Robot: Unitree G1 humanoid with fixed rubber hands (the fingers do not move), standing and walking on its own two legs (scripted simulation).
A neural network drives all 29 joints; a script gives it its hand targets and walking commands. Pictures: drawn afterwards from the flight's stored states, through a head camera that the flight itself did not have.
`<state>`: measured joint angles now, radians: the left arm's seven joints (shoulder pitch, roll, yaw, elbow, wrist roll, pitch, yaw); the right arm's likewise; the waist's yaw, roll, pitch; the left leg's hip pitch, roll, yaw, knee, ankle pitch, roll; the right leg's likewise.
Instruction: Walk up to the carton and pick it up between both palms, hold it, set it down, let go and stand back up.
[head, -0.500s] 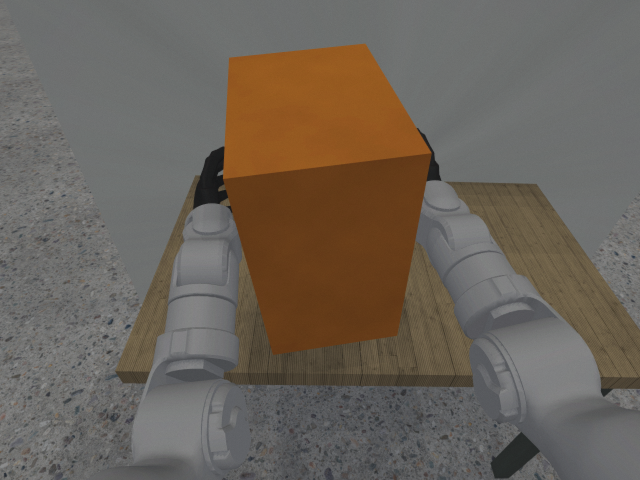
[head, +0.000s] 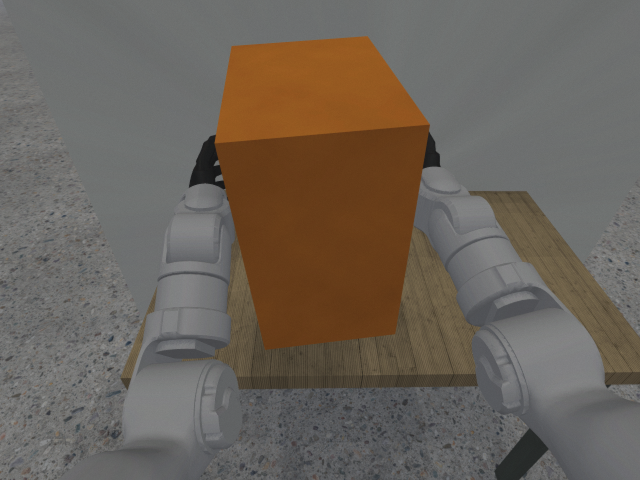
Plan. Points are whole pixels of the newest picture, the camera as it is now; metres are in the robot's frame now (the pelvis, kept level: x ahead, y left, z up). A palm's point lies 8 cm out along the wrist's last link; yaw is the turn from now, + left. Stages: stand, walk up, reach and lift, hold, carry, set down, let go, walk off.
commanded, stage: reach and lift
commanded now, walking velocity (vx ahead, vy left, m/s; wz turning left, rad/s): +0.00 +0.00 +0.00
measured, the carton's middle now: (315, 194) +0.41 +0.01 +0.19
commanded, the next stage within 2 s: hold in 1.38 s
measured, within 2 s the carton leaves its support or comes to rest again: neither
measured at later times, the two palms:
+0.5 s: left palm (206, 181) +0.40 +0.14 +0.22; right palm (423, 159) +0.40 -0.12 +0.24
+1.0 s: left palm (206, 175) +0.40 +0.14 +0.23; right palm (427, 154) +0.40 -0.13 +0.25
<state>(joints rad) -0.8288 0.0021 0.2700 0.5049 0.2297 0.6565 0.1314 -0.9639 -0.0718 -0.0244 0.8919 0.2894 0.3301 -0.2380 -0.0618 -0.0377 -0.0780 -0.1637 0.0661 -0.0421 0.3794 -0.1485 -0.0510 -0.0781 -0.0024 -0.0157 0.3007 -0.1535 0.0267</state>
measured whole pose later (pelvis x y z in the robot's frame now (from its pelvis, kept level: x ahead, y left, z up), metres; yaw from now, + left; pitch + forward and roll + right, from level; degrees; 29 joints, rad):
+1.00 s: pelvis +0.03 +0.00 +0.00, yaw +0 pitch -4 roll -2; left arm -0.81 0.07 0.19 0.35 0.12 0.89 0.12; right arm -0.96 -0.15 0.13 0.69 0.54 0.57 -0.40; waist -0.07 -0.01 -0.10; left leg -0.14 0.09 -0.05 0.45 -0.23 -0.06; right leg -0.02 0.02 -0.02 0.30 -0.19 0.02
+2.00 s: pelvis +0.01 +0.01 +0.00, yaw +0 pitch -2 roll -2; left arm -0.87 0.16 0.08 0.39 -0.04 0.93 0.18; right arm -0.99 -0.17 0.11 0.66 0.61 0.65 -0.46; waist -0.04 -0.03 -0.11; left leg -0.22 0.07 -0.05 0.45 -0.20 -0.05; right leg -0.10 0.01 -0.01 0.31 -0.17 0.03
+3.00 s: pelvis +0.00 +0.01 +0.00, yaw +0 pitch -5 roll -1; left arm -1.03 0.13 0.26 0.56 0.10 0.94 0.08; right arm -1.19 -0.14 0.01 0.87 0.50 0.67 -0.41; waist -0.05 -0.01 -0.12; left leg -0.14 0.05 -0.04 0.38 -0.16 -0.04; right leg -0.06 -0.02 -0.01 0.32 -0.17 0.04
